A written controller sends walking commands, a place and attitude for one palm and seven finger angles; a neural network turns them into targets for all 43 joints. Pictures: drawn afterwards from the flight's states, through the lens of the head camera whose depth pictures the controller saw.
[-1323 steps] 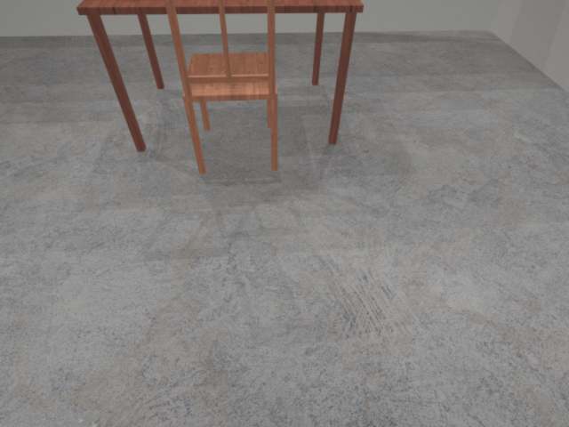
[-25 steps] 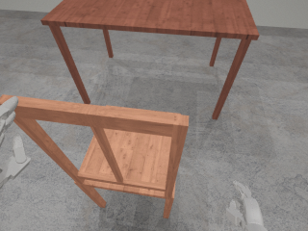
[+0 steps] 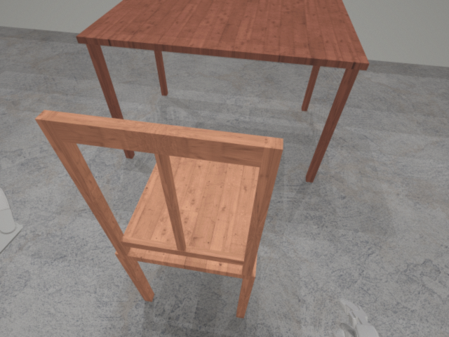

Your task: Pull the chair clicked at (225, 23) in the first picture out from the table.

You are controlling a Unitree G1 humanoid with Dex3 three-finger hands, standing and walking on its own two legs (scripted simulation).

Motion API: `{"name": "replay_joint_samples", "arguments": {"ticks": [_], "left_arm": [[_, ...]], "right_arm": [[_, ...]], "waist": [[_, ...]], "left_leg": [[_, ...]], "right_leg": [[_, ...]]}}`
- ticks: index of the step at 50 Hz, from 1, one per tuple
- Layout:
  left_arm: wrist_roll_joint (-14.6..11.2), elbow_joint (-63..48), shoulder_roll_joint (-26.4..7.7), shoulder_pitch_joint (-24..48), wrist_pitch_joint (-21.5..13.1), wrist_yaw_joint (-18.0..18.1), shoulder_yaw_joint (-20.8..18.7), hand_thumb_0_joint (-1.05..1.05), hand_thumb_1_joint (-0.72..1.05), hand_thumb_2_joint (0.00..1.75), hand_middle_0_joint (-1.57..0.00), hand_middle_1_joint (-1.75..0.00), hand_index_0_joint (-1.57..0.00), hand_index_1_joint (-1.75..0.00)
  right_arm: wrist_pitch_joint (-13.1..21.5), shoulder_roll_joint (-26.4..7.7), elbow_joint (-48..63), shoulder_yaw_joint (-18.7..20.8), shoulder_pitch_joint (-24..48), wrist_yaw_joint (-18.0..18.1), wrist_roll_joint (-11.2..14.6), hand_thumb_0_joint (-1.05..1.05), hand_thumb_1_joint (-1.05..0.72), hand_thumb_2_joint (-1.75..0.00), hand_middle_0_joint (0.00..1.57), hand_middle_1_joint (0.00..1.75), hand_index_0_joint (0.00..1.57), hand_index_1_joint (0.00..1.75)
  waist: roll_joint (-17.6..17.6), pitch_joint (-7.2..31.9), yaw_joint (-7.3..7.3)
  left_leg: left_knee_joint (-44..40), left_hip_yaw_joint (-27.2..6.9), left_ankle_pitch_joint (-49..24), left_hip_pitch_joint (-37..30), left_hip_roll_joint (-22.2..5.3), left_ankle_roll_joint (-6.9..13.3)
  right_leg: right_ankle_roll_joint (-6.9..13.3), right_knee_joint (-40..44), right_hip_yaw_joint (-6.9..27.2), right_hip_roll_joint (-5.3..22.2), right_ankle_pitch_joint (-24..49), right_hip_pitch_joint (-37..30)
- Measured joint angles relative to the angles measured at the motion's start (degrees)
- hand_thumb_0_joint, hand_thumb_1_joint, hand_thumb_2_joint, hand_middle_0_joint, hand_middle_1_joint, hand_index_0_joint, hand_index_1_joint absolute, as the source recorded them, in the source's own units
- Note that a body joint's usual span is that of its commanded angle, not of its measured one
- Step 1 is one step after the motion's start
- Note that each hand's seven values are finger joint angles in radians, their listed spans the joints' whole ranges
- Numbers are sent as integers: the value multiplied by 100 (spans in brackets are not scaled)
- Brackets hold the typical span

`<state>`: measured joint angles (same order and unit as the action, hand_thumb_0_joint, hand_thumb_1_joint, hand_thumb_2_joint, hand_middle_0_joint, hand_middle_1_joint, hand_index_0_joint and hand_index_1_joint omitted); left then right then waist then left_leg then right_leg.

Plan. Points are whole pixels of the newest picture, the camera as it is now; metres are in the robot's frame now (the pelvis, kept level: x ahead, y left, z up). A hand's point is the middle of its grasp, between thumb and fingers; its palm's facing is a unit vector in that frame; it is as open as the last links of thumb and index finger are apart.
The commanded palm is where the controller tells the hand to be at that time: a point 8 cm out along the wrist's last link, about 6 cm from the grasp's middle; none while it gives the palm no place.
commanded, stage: step back with the hand held close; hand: left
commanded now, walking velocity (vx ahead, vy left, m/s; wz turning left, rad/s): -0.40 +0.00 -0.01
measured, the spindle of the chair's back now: (173, 209) +0.38 +0.15 -0.03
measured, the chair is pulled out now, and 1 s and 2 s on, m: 0.57 0.57 0.57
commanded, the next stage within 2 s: stop stepping back and stand still in 0.48 s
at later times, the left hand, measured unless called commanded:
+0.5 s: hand out of the picture +0.13 +0.26 +0.19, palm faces +0.45 -0.76 -0.47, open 7.5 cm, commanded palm +0.07 +0.31 +0.19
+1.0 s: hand out of the picture +0.07 +0.28 +0.18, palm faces +0.45 -0.76 -0.46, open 7.5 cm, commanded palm +0.01 +0.31 +0.19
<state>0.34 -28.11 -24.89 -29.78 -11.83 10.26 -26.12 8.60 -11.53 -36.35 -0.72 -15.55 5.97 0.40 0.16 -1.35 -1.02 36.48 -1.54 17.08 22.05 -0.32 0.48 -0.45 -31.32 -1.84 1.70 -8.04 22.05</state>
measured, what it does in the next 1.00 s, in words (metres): walks backwards: right foot, then right foot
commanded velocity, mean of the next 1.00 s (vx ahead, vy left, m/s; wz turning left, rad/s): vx -0.18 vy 0.00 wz -0.02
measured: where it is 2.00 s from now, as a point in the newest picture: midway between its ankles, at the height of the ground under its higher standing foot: outside the picture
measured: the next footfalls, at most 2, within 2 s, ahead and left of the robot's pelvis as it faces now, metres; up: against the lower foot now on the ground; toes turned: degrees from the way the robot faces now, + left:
right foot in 0.32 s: +0.03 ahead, -0.13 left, +0.00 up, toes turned +2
right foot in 0.68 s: -0.04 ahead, -0.12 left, +0.00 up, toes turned +0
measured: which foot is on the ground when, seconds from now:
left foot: down 0.00-0.70, up 0.72-0.86, down 0.88-1.00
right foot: down 0.00-0.18, up 0.20-0.30, down 0.32-0.52, up 0.54-0.66, down 0.68-1.00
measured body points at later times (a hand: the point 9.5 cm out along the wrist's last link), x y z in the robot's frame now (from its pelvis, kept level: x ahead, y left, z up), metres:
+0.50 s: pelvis -0.06 +0.01 -0.01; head -0.04 +0.03 +0.44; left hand +0.10 +0.30 +0.21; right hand +0.12 -0.23 -0.08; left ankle +0.07 +0.13 -0.72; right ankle -0.01 -0.14 -0.73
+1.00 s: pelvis -0.13 +0.01 +0.01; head -0.14 +0.03 +0.46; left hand +0.04 +0.32 +0.21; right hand +0.02 -0.24 -0.06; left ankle -0.10 +0.14 -0.73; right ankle -0.08 -0.12 -0.72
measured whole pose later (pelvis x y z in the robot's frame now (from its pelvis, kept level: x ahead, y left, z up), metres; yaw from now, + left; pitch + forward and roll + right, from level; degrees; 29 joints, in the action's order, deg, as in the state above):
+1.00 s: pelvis -0.13 +0.01 +0.01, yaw +1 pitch -2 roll +0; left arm -1.0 -27.7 -24.9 -31.3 -11.3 9.0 -24.7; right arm 10.6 -11.5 -38.6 0.0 -14.7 5.3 1.2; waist -2.9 0.4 0.7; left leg 27.7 0.6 12.5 13.6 -1.3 -1.2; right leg -1.2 -29.7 -0.4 2.3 -13.8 15.5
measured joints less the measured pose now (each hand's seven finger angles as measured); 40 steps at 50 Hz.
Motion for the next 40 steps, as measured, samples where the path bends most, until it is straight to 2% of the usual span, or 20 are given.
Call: {"name": "replay_joint_samples", "arguments": {"ticks": [3,7,9,11,13,15,17,19,22,25,27,30,31,33,34,36,38,39,40], "left_arm": [[-68,-112,146,93,28,38,83,1,88,90,-21,-30,-21,-30],[-102,-269,141,127,86,52,186,1,88,90,-21,-30,-21,-30],[-69,-288,103,76,81,52,163,1,88,90,-21,-30,-21,-30],[-27,-297,18,73,73,27,103,1,88,90,-21,-30,-21,-30],[-26,-294,-135,67,-16,-23,7,1,88,90,-22,-30,-21,-30],[-38,-291,-267,5,-144,-67,-150,1,88,90,-22,-30,-21,-30],[-63,-282,-235,24,-284,-104,-267,1,88,90,-21,-30,-21,-30],[-113,-303,-147,115,-347,-135,-222,1,88,90,-21,-30,-21,-30],[-159,-462,-38,145,-387,-146,-50,1,88,90,-21,-30,-21,-30],[-162,-574,-64,47,-430,-169,2,1,88,90,-21,-30,-21,-30],[-171,-563,-156,14,-469,-200,-55,1,88,90,-21,-30,-21,-30],[-196,-329,-308,115,-503,-222,-171,1,88,90,-22,-30,-21,-30],[-228,-267,-343,133,-487,-228,-200,1,88,90,-22,-30,-21,-30],[-307,-236,-407,25,-414,-238,-263,1,88,90,-21,-30,-21,-30],[-333,-249,-407,-54,-365,-250,-273,1,88,90,-21,-30,-21,-30],[-343,-352,-362,-188,-225,-280,-188,1,88,90,-21,-30,-21,-30],[-367,-471,-257,-350,-78,-289,-32,1,88,90,-21,-30,-21,-30],[-377,-490,-165,-404,-6,-272,41,1,88,90,-21,-30,-21,-30],[-368,-470,-82,-420,49,-241,98,1,88,90,-22,-30,-21,-30]], "right_arm": [[15,-74,-76,7,181,-65,-46,1,-91,-90,20,30,20,30],[-87,-121,-102,38,427,-79,-50,1,-91,-90,20,30,20,30],[-97,-114,-26,51,478,-47,-44,1,-91,-90,20,30,20,30],[-29,-79,107,95,438,-20,-31,1,-91,-90,20,30,20,30],[42,3,160,120,355,-25,-2,1,-91,-90,20,30,20,30],[112,75,165,93,293,-47,7,1,-91,-90,20,30,20,30],[198,72,77,56,383,-69,-39,1,-91,-90,20,30,20,30],[261,69,-56,56,483,-81,-70,1,-91,-90,20,30,20,30],[289,33,-162,74,528,-102,-121,1,-91,-90,21,30,20,30],[255,-13,-187,113,568,-92,-129,1,-90,-90,21,30,20,30],[272,-12,-134,139,581,-62,-108,1,-90,-90,21,30,20,30],[330,97,-67,168,588,-42,-87,1,-91,-90,20,30,20,30],[345,133,-41,164,566,-68,-76,1,-91,-90,20,30,20,30],[330,189,45,128,484,-137,-46,1,-91,-90,20,30,20,30],[302,194,87,112,456,-168,-32,1,-91,-90,20,30,20,30],[219,171,76,95,416,-206,-4,1,-91,-90,20,30,20,30],[90,164,-95,56,301,-217,24,1,-91,-90,20,30,20,30],[16,162,-178,23,227,-208,37,1,-91,-90,20,30,20,30],[-37,161,-237,-13,147,-181,40,1,-91,-90,20,30,20,30]], "waist": [[-3,-12,-80],[-115,-66,-51],[-95,-65,6],[20,-79,138],[19,-36,192],[-68,46,140],[-36,-18,-2],[-23,-154,-73],[-119,-229,-113],[-136,-226,-45],[-92,-225,7],[-36,-241,118],[-27,-234,129],[-40,-182,127],[-19,-182,116],[16,-267,103],[-196,-131,-20],[-315,-12,-55],[-416,109,-59]], "left_leg": [[172,20,363,190,11,8],[140,97,61,293,34,23],[55,117,-260,323,-34,38],[-4,56,-700,383,-154,84],[35,-27,-797,478,-173,21],[81,-22,-739,605,-166,-22],[123,-3,-781,718,-272,-65],[90,-36,-604,727,-284,-74],[75,-62,-115,735,-140,-90],[-192,-44,-758,658,-113,-67],[-281,-27,-1293,654,-182,-42],[-417,-93,-1406,679,-245,-36],[-512,-106,-1467,677,-266,-43],[-615,-72,-1472,713,-307,-76],[-559,-57,-1302,761,-334,-100],[64,-104,-290,911,-292,-172],[1491,-48,262,1070,-50,-210],[1953,23,385,1007,38,-185],[2009,107,476,810,70,-141]], "right_leg": [[18,30,30,2,102,131],[-21,-85,64,61,90,285],[-29,-284,53,17,-434,390],[-43,-760,57,-114,-809,428],[-22,-1063,104,-188,-1053,252],[37,-855,134,-189,-1065,-102],[6,-561,150,-271,-1008,-207],[-34,-481,155,-309,-839,-185],[-50,-400,219,-228,-682,-145],[-103,-434,271,-212,-628,-99],[-47,-685,265,-268,-974,10],[59,-1430,242,-414,-1751,105],[89,-1440,184,-432,-1879,24],[148,-931,34,-412,-1924,-343],[182,-568,-14,-413,-1649,-494],[199,-279,-71,-391,-806,-600],[214,-259,90,-242,-760,-582],[200,-192,177,-159,-767,-588],[165,-94,236,-83,-742,-605]]}}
